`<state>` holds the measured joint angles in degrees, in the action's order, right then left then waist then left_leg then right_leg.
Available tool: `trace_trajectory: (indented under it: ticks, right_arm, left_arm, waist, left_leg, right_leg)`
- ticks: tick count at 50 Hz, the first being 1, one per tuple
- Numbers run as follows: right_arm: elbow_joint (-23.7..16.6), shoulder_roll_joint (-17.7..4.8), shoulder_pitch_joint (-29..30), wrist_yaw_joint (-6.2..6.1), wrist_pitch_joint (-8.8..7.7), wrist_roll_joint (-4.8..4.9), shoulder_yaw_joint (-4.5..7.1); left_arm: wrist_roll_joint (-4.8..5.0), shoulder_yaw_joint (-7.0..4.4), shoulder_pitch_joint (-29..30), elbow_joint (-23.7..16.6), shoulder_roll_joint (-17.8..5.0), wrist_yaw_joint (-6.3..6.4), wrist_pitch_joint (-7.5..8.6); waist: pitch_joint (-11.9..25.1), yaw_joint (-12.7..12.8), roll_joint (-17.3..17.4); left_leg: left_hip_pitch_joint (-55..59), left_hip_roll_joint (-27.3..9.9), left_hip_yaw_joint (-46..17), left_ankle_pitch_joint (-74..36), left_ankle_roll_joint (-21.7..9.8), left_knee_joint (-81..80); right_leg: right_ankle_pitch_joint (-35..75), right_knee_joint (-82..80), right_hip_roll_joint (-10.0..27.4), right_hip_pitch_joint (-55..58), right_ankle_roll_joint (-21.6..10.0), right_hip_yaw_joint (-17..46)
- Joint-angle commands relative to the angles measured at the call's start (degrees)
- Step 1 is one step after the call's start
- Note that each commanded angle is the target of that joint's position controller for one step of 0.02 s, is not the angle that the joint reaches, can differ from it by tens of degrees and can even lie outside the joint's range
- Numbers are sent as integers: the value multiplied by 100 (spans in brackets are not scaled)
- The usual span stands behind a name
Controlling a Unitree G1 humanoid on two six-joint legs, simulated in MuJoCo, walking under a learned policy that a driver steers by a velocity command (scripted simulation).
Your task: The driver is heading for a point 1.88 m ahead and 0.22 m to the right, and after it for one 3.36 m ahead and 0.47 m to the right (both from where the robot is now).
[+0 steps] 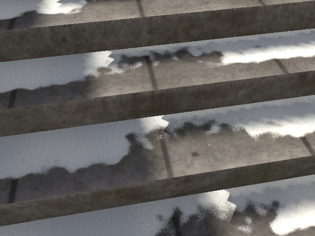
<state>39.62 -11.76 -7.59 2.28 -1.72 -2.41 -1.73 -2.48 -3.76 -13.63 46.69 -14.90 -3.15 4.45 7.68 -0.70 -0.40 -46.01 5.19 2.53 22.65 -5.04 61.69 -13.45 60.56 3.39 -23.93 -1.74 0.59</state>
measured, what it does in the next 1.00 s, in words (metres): climbs: right foot, then left foot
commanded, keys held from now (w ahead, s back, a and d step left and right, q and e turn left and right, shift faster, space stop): q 0.12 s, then no key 0.10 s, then e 0.78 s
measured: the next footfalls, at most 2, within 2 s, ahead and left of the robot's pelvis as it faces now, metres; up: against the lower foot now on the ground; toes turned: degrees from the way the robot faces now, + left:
right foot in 0.34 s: +0.14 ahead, -0.14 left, +0.00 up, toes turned +4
left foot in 0.86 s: +0.08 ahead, +0.10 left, +0.00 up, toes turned -9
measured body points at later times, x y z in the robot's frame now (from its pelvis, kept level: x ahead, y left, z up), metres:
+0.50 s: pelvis +0.06 -0.06 +0.07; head +0.07 -0.07 +0.52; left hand +0.21 +0.18 -0.02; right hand +0.26 -0.28 -0.03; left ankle +0.09 +0.08 -0.65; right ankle +0.10 -0.15 -0.65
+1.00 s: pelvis +0.05 +0.02 +0.09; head +0.07 +0.03 +0.54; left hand +0.27 +0.25 -0.01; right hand +0.13 -0.24 -0.01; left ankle +0.04 +0.11 -0.65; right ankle +0.02 -0.13 -0.52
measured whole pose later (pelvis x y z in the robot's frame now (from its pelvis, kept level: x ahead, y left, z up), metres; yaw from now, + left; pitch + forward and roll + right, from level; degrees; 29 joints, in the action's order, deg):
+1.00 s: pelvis +0.05 +0.02 +0.09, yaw -12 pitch +6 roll -1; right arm 38.4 -11.4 -15.1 0.1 -3.8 -2.6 1.0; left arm -1.8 -3.9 -10.1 41.4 -15.7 1.6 3.4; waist 5.1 -1.4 -0.4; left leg -17.4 0.5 3.3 16.8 -3.7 28.3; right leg -18.7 79.8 -7.0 -43.0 4.0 8.5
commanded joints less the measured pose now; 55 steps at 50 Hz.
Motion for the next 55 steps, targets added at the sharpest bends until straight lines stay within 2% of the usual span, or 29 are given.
trace_trajectory:
  ticks: [1,2,3,8,10,13,15,17,18,19,20,21,24,30,33,36,38,39,41,42,43,44,45,46,47,48,49,51,55]
  right_arm:
    - [412,-850,-671,-36,-392,96,420]
    - [552,-431,-146,-21,-446,259,297]
    - [555,-121,267,-23,-416,211,194]
    - [-23,-817,223,-71,-465,8,403]
    - [-201,-915,54,-122,-571,124,412]
    - [-521,-929,595,-151,-627,251,436]
    - [-374,-545,304,-73,-590,407,306]
    - [28,-226,-383,164,-401,623,191]
    - [195,-90,-1061,297,-310,525,189]
    - [198,-150,-1839,317,-240,386,291]
    - [58,-748,-1128,188,-135,171,432]
    - [-85,-875,-422,76,-58,100,511]
    - [-321,-827,339,-202,-42,212,556]
    - [-732,-692,549,-440,-289,115,595]
    - [-907,-737,524,-528,-282,72,591]
    - [-905,-562,213,-506,-108,-17,464]
    - [-884,-268,162,-435,-45,-120,345]
    - [-781,-243,-36,-290,-53,-47,356]
    - [-435,-392,-802,0,-112,190,464]
    - [-431,-572,-956,-10,-171,161,546]
    - [-495,-884,-1111,-56,-258,30,658]
    - [-641,-1781,-1073,-191,-358,-141,877]
    - [-709,-1596,-884,-299,-424,-246,840]
    - [-738,-1303,-299,-280,-484,-169,720]
    - [-848,-713,335,-195,-469,-81,489]
    - [-905,-162,441,-174,-444,23,254]
    - [-860,-55,406,-228,-339,81,206]
    - [-662,-301,-265,-292,-125,-70,258]
    - [-486,-481,-693,-84,15,-70,272]
  left_arm:
    - [21,-31,225,-635,-390,86,-166]
    - [-139,144,101,-626,-41,171,-174]
    - [-123,236,118,-662,57,265,-146]
    - [115,163,847,-911,-507,416,-218]
    - [41,97,647,-766,-501,360,-217]
    - [-2,126,459,-857,-306,251,-246]
    - [15,233,745,-1012,2,168,-252]
    - [172,271,649,-842,162,22,-164]
    - [164,227,493,-865,-92,-14,-52]
    - [229,248,1516,-1211,-497,-111,73]
    - [224,150,1989,-1435,-485,-170,125]
    - [291,132,1921,-1399,-371,-185,176]
    - [290,62,1457,-1225,-344,-60,185]
    - [168,-145,659,-1124,-626,286,219]
    - [78,-162,388,-1119,-485,440,249]
    - [142,-9,676,-1210,-197,509,236]
    - [146,-32,621,-1114,-322,567,127]
    - [230,-92,999,-1232,-559,531,134]
    - [15,-155,1266,-1282,-791,415,-61]
    - [-38,-114,1034,-1143,-648,324,-138]
    - [45,-8,548,-981,-255,302,-144]
    - [69,36,761,-1404,-58,264,-52]
    - [93,-38,873,-1189,-433,266,36]
    - [195,-106,585,-1021,-588,350,49]
    - [199,-171,424,-890,-749,464,-9]
    - [69,-203,586,-909,-710,553,-3]
    - [-2,-178,949,-1074,-616,556,4]
    - [150,-78,1122,-1140,-359,538,57]
    - [206,-113,936,-974,-538,565,163]
  waist:
    - [-39,-115,746]
    - [-196,239,424]
    - [-157,495,132]
    - [471,142,80]
    - [288,90,507]
    - [12,243,423]
    - [-57,43,508]
    - [-94,18,199]
    - [258,-265,5]
    - [406,-1151,-748]
    - [316,-848,-417]
    - [138,-607,-229]
    - [-167,-149,-408]
    - [111,170,-739]
    - [372,394,-756]
    - [264,96,-224]
    - [190,84,-309]
    - [132,-65,-695]
    - [205,-239,-663]
    - [434,-250,-612]
    - [462,-264,12]
    - [254,-265,1634]
    - [161,-354,665]
    - [-45,64,361]
    - [-167,331,612]
    - [-262,257,543]
    - [-86,150,550]
    - [21,-94,523]
    - [-171,-225,631]
  left_leg:
    - [1920,-1261,-3853,340,-1262,-3712]
    - [1233,-964,-3274,509,-1138,-3557]
    - [745,-747,-2863,322,-993,-3657]
    - [1424,-955,-2129,-1967,-832,-3883]
    - [1145,-958,-2042,-2153,-748,-4085]
    - [864,-868,-1763,-2190,-487,-3957]
    - [2026,-1349,-2205,-2312,-572,-3408]
    - [2333,-1154,-2210,-1882,-477,-3077]
    - [2333,-657,-1893,-1225,66,-2554]
    - [2222,-256,-1163,-517,550,-2390]
    - [2406,-403,-790,-573,783,-2486]
    - [2540,-427,-692,-486,805,-2449]
    - [1876,-555,-699,-428,814,-2330]
    - [1464,-269,-274,119,684,-1417]
    - [890,-292,-642,1053,891,833]
    - [875,-507,-853,737,1051,305]
    - [985,-524,-883,839,991,-1579]
    - [1777,-259,-233,1102,936,-2065]
    - [3155,71,156,-971,736,-3649]
    - [3913,-104,23,-1478,504,-3629]
    - [4591,-813,-469,-2137,-125,-3660]
    - [5172,-2800,-3304,-3577,-2090,-4166]
    - [4624,-3388,-3776,-3396,-2471,-4429]
    - [3879,-3029,-3084,-2833,-1916,-4405]
    - [3365,-2399,-2160,-2521,-1338,-4294]
    - [3467,-2020,-1548,-2353,-970,-4369]
    - [3542,-1839,-1171,-2589,-962,-4338]
    - [4090,-1877,-1027,-2760,-1108,-4216]
    - [4294,-2232,-982,-2485,-1412,-4351]
  right_leg:
    - [76,4076,-496,-2959,-159,1238]
    - [210,4009,-418,-2853,-317,1158]
    - [147,3774,-360,-2565,-358,1051]
    - [-572,2402,-151,-2189,792,187]
    - [-360,2135,-148,-1356,914,-115]
    - [95,235,-77,-2,840,-211]
    - [-235,-1543,138,-222,775,38]
    - [759,-3585,-41,556,603,-317]
    - [2322,-3382,345,1182,45,322]
    - [3011,-3272,783,999,-991,1203]
    - [1375,-3451,765,352,-1142,1560]
    - [127,-3742,605,62,-891,1566]
    - [-1030,-4104,842,510,-795,2204]
    - [1599,-3792,1016,1359,-1682,2364]
    - [2839,-3642,1336,1585,-1960,2664]
    - [2213,-3600,963,1197,-1555,2368]
    - [1160,-3595,580,1324,-1298,2442]
    - [1174,-3741,313,750,-1207,2034]
    - [1358,-3725,106,195,-1260,2100]
    - [1099,-3513,106,-137,-1127,2156]
    - [-71,-2721,-238,-772,-631,1841]
    - [-1659,-1357,-1253,-2686,332,769]
    - [-1963,1052,-871,-2857,668,976]
    - [-1457,2206,-803,-2799,693,1030]
    - [-926,3060,-811,-2748,638,1035]
    - [-427,2704,-958,-2908,568,1160]
    - [-292,2667,-1017,-2815,613,752]
    - [-234,2503,-1050,-3112,741,790]
    - [55,2607,-1077,-3558,761,986]
Velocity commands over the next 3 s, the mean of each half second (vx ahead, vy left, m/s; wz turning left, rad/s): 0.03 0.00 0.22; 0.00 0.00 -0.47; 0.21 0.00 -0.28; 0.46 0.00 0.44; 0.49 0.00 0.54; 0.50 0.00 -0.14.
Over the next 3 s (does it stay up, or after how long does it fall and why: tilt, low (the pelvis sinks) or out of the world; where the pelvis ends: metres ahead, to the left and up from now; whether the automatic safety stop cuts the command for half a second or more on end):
stays up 0.87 -0.22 0.37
